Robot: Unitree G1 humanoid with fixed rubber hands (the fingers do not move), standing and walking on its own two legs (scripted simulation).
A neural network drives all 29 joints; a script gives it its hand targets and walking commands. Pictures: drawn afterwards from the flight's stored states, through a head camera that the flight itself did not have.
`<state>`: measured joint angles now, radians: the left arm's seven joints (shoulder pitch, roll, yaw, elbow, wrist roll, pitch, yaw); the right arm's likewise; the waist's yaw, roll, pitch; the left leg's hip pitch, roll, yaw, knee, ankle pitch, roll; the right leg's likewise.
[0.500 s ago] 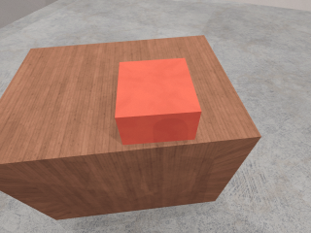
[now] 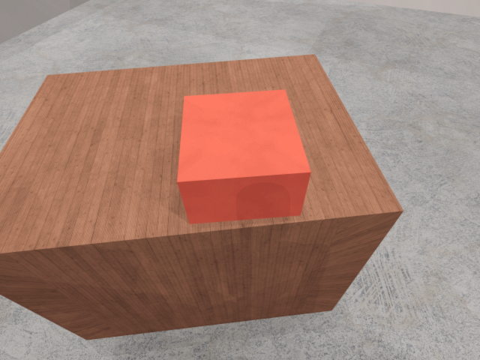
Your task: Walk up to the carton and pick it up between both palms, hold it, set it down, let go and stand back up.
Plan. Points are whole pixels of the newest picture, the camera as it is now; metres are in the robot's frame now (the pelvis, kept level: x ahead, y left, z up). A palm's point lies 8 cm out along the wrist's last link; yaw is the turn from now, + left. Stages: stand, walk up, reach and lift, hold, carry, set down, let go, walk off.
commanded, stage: stand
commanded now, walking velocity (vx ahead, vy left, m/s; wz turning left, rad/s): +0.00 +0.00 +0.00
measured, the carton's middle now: (239, 153) +0.53 +0.02 +0.01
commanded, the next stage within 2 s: reach and lift in 0.04 s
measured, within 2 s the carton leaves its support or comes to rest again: neither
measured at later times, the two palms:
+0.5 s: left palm (191, 339) +0.18 +0.11 -0.10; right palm (341, 354) +0.15 -0.15 -0.12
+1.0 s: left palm (126, 341) +0.17 +0.21 -0.05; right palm (378, 356) +0.14 -0.19 -0.07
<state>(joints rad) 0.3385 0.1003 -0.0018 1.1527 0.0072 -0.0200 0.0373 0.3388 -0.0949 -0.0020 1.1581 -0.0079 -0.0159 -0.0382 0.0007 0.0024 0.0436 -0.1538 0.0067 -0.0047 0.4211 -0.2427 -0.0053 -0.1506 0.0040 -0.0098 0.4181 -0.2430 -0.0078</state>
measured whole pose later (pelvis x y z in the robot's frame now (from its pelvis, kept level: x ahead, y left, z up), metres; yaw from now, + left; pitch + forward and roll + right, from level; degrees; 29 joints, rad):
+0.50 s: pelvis -0.02 +0.00 +0.00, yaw -2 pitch +9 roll -1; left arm 0.01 -0.10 0.06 0.43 0.22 0.70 -0.11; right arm -0.10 0.04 0.02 0.85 0.17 0.22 -0.15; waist -0.08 0.05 -0.06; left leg -0.41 0.05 0.04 0.48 -0.22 -0.01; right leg -0.41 0.04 0.02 0.45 -0.18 -0.04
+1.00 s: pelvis -0.01 -0.01 +0.01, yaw -2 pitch -1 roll +0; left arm 0.17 0.18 0.05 0.28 0.01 0.59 -0.04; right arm 0.20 -0.11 0.09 0.45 0.16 0.28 -0.09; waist 0.00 -0.01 -0.02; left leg -0.09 0.04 0.06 0.26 -0.15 -0.03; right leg -0.11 0.03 0.02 0.28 -0.14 -0.02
